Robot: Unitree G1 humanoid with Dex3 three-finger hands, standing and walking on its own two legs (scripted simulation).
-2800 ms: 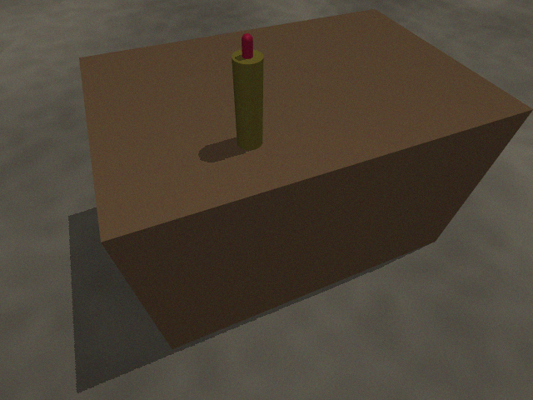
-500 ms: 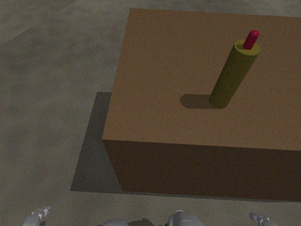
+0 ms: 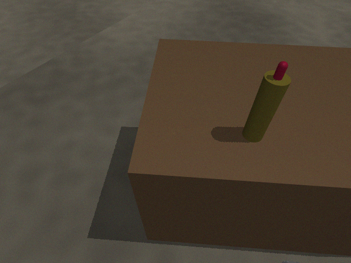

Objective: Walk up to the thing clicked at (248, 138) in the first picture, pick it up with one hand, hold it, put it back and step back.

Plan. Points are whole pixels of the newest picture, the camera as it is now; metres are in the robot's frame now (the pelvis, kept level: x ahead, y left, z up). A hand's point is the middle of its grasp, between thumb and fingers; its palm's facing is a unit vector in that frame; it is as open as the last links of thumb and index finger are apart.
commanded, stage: walk up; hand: right
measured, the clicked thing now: (265, 104) +0.51 -0.24 +0.06
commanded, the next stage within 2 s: stand in 0.66 s
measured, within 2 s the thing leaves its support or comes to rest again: neither
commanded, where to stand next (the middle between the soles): +0.05 +0.00 m, yaw -4 degrees
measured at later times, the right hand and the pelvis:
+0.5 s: hand out of the picture +0.09 -0.25 -0.15, palm faces -0.03 +0.94 -0.34, open 7.4 cm; pelvis +0.02 +0.00 +0.01, yaw +0 degrees
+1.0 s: hand out of the picture +0.11 -0.25 -0.15, palm faces -0.03 +0.94 -0.33, open 7.4 cm; pelvis +0.03 -0.01 +0.01, yaw +0 degrees
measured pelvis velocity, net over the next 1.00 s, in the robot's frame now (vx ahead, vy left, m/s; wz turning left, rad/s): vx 0.03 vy -0.01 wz -0.01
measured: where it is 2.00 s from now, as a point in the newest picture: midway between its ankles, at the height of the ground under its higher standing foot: outside the picture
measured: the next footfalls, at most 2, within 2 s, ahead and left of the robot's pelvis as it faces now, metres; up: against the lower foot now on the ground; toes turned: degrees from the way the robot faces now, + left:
none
